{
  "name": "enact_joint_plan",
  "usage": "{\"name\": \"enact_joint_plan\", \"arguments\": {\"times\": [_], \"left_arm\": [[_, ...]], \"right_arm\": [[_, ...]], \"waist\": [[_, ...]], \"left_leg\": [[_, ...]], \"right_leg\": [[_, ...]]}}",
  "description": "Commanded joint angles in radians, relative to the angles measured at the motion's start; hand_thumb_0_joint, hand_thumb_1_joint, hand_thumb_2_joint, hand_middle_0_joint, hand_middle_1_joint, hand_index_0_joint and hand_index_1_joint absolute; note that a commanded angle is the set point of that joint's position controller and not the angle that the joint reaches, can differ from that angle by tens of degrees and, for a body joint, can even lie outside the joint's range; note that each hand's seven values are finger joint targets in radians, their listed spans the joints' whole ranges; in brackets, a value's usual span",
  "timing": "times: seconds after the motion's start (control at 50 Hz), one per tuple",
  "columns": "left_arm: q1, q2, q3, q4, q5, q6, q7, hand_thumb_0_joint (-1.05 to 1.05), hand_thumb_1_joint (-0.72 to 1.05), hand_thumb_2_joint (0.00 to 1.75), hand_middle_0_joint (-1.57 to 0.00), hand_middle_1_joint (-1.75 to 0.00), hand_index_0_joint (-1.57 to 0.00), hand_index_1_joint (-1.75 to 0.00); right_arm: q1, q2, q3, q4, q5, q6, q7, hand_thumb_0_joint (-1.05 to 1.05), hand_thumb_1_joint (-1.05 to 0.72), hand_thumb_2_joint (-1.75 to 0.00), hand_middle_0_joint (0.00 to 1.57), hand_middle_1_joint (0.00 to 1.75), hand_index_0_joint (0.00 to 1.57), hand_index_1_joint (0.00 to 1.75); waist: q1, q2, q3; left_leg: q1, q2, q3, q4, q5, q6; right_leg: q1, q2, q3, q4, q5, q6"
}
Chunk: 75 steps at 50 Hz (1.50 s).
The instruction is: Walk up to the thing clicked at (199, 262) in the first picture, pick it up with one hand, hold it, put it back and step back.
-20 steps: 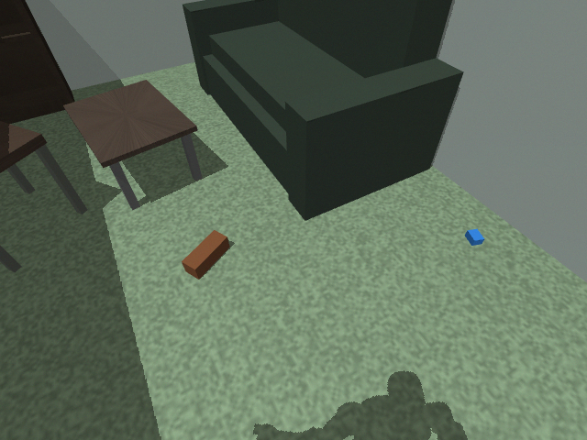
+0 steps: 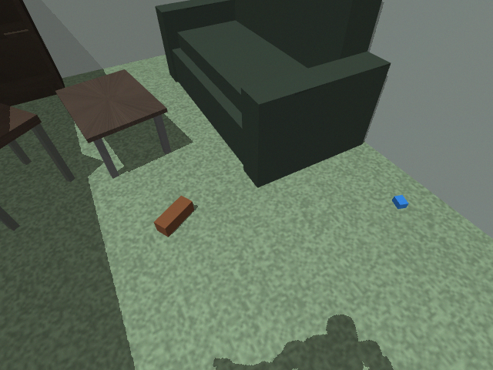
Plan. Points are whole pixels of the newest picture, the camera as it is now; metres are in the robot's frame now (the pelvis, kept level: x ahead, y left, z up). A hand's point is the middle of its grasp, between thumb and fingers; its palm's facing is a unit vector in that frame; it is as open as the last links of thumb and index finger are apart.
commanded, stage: stand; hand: left
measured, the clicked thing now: (174, 215) +0.97 +0.42 -0.75
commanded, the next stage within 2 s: walk up in 0.72 s
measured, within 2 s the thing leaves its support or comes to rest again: neither
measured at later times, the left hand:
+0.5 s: hand out of the picture +0.06 +0.25 -0.16, palm faces -0.02 -0.94 -0.34, open 7.4 cm
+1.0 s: hand out of the picture +0.05 +0.32 -0.17, palm faces +0.19 -0.92 -0.33, open 7.4 cm
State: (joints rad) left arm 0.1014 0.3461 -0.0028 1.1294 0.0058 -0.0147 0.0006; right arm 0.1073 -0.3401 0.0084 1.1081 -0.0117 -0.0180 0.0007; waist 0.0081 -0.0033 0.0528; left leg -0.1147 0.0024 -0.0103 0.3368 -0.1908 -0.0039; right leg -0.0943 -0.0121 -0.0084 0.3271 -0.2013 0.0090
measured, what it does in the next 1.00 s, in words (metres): lifts its left foot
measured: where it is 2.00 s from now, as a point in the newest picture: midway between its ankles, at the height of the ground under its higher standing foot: (251, 313)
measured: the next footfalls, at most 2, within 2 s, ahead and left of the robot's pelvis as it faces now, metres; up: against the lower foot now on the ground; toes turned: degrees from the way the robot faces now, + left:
left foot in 1.02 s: +0.16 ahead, +0.19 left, +0.00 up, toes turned +15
right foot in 1.54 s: +0.48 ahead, -0.07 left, +0.00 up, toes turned +16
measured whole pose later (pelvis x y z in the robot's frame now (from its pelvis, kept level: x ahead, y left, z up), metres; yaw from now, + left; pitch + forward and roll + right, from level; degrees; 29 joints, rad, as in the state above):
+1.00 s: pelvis +0.05 +0.03 -0.01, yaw +10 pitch -2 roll -2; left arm 0.23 0.44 0.11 0.95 0.06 -0.02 -0.07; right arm 0.26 -0.42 -0.08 0.97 -0.03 -0.04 0.08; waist 0.06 -0.04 0.06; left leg -0.41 0.08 0.04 0.66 -0.34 0.02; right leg -0.01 -0.07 -0.18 0.41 -0.37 0.00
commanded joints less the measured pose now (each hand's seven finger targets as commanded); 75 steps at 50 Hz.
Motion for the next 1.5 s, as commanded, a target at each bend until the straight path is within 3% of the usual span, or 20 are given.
{"name": "enact_joint_plan", "arguments": {"times": [0.0, 0.68, 0.7, 0.72, 0.76, 0.78, 0.8, 0.82, 0.9, 0.98, 1.0, 1.02, 1.04, 1.06, 1.08, 1.14, 1.18, 1.32, 1.38, 1.48], "left_arm": [[-0.034, 0.209, 0.042, -0.056, 0.005, -0.017, 0.01, 0.0, 0.9, 0.9, -0.2, -0.3, -0.2, -0.3], [-0.012, 0.206, 0.04, -0.061, 0.004, -0.019, 0.009, 0.0, 0.9, 0.9, -0.2, -0.3, -0.2, -0.3], [0.012, 0.327, 0.129, -0.136, 0.026, -0.027, -0.026, 0.0, 0.9, 0.9, -0.2, -0.3, -0.2, -0.3], [0.023, 0.31, 0.136, -0.138, 0.041, -0.023, -0.037, 0.0, 0.9, 0.9, -0.2, -0.3, -0.2, -0.3], [0.098, 0.305, 0.148, -0.159, 0.044, -0.024, -0.05, 0.0, 0.9, 0.9, -0.2, -0.3, -0.2, -0.3], [0.155, 0.328, 0.164, -0.154, 0.039, -0.025, -0.049, 0.0, 0.9, 0.9, -0.2, -0.3, -0.2, -0.3], [0.143, 0.351, 0.174, -0.176, 0.044, -0.03, -0.046, 0.0, 0.9, 0.9, -0.2, -0.3, -0.2, -0.3], [0.081, 0.346, 0.174, -0.213, 0.048, -0.035, -0.048, 0.0, 0.9, 0.9, -0.2, -0.3, -0.2, -0.3], [0.003, 0.319, 0.171, -0.27, 0.058, -0.044, -0.059, 0.0, 0.9, 0.9, -0.2, -0.3, -0.2, -0.3], [-0.048, 0.301, 0.158, -0.32, 0.045, -0.026, -0.081, 0.0, 0.9, 0.9, -0.2, -0.3, -0.2, -0.3], [-0.011, 0.253, 0.146, -0.324, 0.044, -0.018, -0.082, 0.0, 0.9, 0.9, -0.2, -0.3, -0.2, -0.3], [0.039, 0.179, 0.122, -0.336, 0.046, -0.012, -0.085, 0.0, 0.9, 0.9, -0.2, -0.3, -0.2, -0.3], [0.068, 0.162, 0.11, -0.363, 0.047, -0.006, -0.085, 0.0, 0.9, 0.9, -0.2, -0.3, -0.2, -0.3], [0.064, 0.288, 0.137, -0.354, 0.041, 0.006, -0.083, 0.0, 0.9, 0.9, -0.2, -0.3, -0.2, -0.3], [0.065, 0.316, 0.137, -0.348, 0.036, 0.006, -0.081, 0.0, 0.9, 0.9, -0.2, -0.3, -0.2, -0.3], [0.148, 0.313, 0.148, -0.279, 0.022, 0.007, -0.081, 0.0, 0.9, 0.9, -0.2, -0.3, -0.2, -0.3], [0.165, 0.307, 0.151, -0.284, 0.031, 0.016, -0.089, 0.0, 0.9, 0.9, -0.2, -0.3, -0.2, -0.3], [0.05, 0.279, 0.152, -0.371, 0.038, 0.02, -0.118, 0.0, 0.9, 0.9, -0.2, -0.3, -0.2, -0.3], [-0.03, 0.253, 0.149, -0.407, 0.034, 0.011, -0.121, 0.0, 0.9, 0.9, -0.2, -0.3, -0.2, -0.3], [0.06, 0.251, 0.168, -0.401, 0.021, -0.004, -0.111, 0.0, 0.9, 0.9, -0.2, -0.3, -0.2, -0.3]], "right_arm": [[-0.037, -0.21, -0.043, -0.058, 0.005, -0.017, -0.014, 0.0, -0.9, -0.9, 0.2, 0.3, 0.2, 0.3], [-0.019, -0.219, -0.039, -0.049, 0.004, -0.017, -0.013, 0.0, -0.9, -0.9, 0.2, 0.3, 0.2, 0.3], [0.057, -0.311, -0.112, -0.116, 0.004, -0.028, 0.01, 0.0, -0.9, -0.9, 0.2, 0.3, 0.2, 0.3], [0.037, -0.319, -0.119, -0.127, -0.007, -0.027, 0.02, 0.0, -0.9, -0.9, 0.2, 0.3, 0.2, 0.3], [-0.077, -0.282, -0.112, -0.189, -0.017, -0.027, 0.028, 0.0, -0.9, -0.9, 0.2, 0.3, 0.2, 0.3], [-0.132, -0.234, -0.11, -0.235, -0.023, -0.029, 0.031, 0.0, -0.9, -0.9, 0.2, 0.3, 0.2, 0.3], [-0.146, -0.226, -0.113, -0.259, -0.033, -0.032, 0.03, 0.0, -0.9, -0.9, 0.2, 0.3, 0.2, 0.3], [-0.084, -0.251, -0.122, -0.253, -0.024, -0.037, 0.034, 0.0, -0.9, -0.9, 0.2, 0.3, 0.2, 0.3], [0.059, -0.263, -0.14, -0.239, -0.005, -0.047, 0.07, 0.0, -0.9, -0.9, 0.2, 0.3, 0.2, 0.3], [0.28, -0.251, -0.165, -0.189, -0.011, -0.056, 0.055, 0.0, -0.9, -0.9, 0.2, 0.3, 0.2, 0.3], [0.394, -0.288, -0.186, -0.155, -0.017, -0.059, 0.038, 0.0, -0.9, -0.9, 0.2, 0.3, 0.2, 0.3], [0.496, -0.37, -0.206, -0.149, -0.026, -0.06, 0.017, 0.0, -0.9, -0.9, 0.2, 0.3, 0.2, 0.3], [0.461, -0.468, -0.217, -0.197, -0.029, -0.063, 0.002, 0.0, -0.9, -0.9, 0.2, 0.3, 0.2, 0.3], [0.342, -0.472, -0.209, -0.246, -0.005, -0.063, 0.007, 0.0, -0.9, -0.9, 0.2, 0.3, 0.2, 0.3], [0.261, -0.469, -0.203, -0.271, 0.005, -0.064, 0.008, 0.0, -0.9, -0.9, 0.2, 0.3, 0.2, 0.3], [0.227, -0.358, -0.158, -0.297, 0.007, -0.088, -0.002, 0.0, -0.9, -0.9, 0.2, 0.3, 0.2, 0.3], [0.257, -0.345, -0.157, -0.294, 0.014, -0.099, -0.002, 0.0, -0.9, -0.9, 0.2, 0.3, 0.2, 0.3], [0.294, -0.378, -0.162, -0.317, 0.01, -0.119, -0.011, 0.0, -0.9, -0.9, 0.2, 0.3, 0.2, 0.3], [0.338, -0.37, -0.158, -0.314, 0.009, -0.119, -0.016, 0.0, -0.9, -0.9, 0.2, 0.3, 0.2, 0.3], [0.267, -0.383, -0.156, -0.355, -0.002, -0.106, -0.038, 0.0, -0.9, -0.9, 0.2, 0.3, 0.2, 0.3]], "waist": [[-0.005, 0.007, -0.073], [-0.004, 0.02, -0.082], [0.015, -0.043, -0.138], [0.034, -0.007, -0.05], [0.102, -0.045, 0.039], [0.144, -0.184, 0.063], [0.154, -0.215, 0.081], [0.114, -0.147, 0.077], [0.042, -0.14, 0.04], [-0.066, -0.061, -0.038], [-0.115, 0.09, -0.103], [-0.16, 0.3, -0.116], [-0.13, 0.377, -0.106], [-0.092, 0.19, -0.059], [-0.05, 0.172, 0.03], [0.004, 0.081, 0.039], [0.005, 0.091, 0.039], [-0.02, 0.127, 0.089], [-0.048, 0.113, 0.07], [0.038, 0.151, -0.04]], "left_leg": [[0.013, 0.124, -0.091, -0.045, 0.173, 0.031], [0.016, 0.125, -0.092, -0.046, 0.187, 0.032], [-0.103, 0.086, -0.176, 0.023, -0.267, 0.109], [-0.259, 0.102, -0.222, 0.013, -0.422, 0.115], [-0.5, 0.031, -0.101, 0.104, -0.349, 0.057], [-0.632, -0.023, 0.024, 0.314, -0.233, 0.028], [-0.665, 0.037, 0.037, 0.509, -0.246, 0.018], [-0.647, 0.081, 0.008, 0.535, -0.256, 0.012], [-0.461, 0.123, 0.004, 0.397, -0.232, 0.028], [0.03, 0.015, 0.13, 0.197, 0.064, 0.016], [0.236, -0.015, 0.116, 0.215, 0.022, 0.033], [0.336, 0.098, -0.116, 0.094, -0.206, 0.085], [0.257, 0.325, -0.634, -0.106, -0.59, 0.16], [0.068, 0.395, -0.792, -0.217, -0.749, 0.233], [-0.013, 0.429, -0.794, -0.242, -0.729, 0.271], [-0.064, 0.263, -0.409, -0.105, -0.38, 0.184], [-0.103, 0.237, -0.336, -0.117, -0.297, 0.178], [-0.114, 0.213, -0.227, -0.117, -0.192, 0.187], [-0.042, 0.194, -0.178, -0.036, 0.058, 0.172], [-0.082, 0.214, -0.131, 0.175, 0.406, 0.139]], "right_leg": [[0.007, -0.117, 0.085, -0.043, 0.162, -0.034], [0.019, -0.125, 0.09, -0.05, 0.188, -0.035], [0.099, -0.062, 0.001, 0.083, -0.315, -0.056], [0.073, -0.074, 0.034, 0.117, -0.451, -0.077], [0.146, -0.152, 0.117, -0.003, -0.548, -0.128], [0.21, -0.289, 0.248, -0.162, -0.607, -0.188], [0.15, -0.448, 0.377, -0.244, -0.54, -0.256], [0.149, -0.473, 0.375, -0.236, -0.445, -0.281], [0.108, -0.32, 0.102, -0.167, -0.385, -0.221], [-0.186, -0.176, -0.149, 0.156, -0.209, -0.141], [-0.305, -0.122, -0.188, 0.399, -0.146, -0.124], [-0.485, -0.035, -0.186, 0.671, -0.364, -0.089], [-0.641, 0.025, -0.074, 0.84, -0.456, -0.063], [-0.558, -0.033, 0.064, 0.854, -0.401, -0.061], [-0.566, -0.084, 0.086, 0.878, -0.353, -0.057], [-0.497, -0.136, 0.107, 0.78, -0.169, -0.039], [-0.463, -0.131, 0.088, 0.736, -0.105, -0.023], [-0.508, -0.134, 0.049, 0.541, 0.033, 0.009], [-0.5, -0.12, 0.032, 0.427, 0.045, -0.005], [-0.185, -0.069, -0.024, 0.289, -0.028, -0.041]]}}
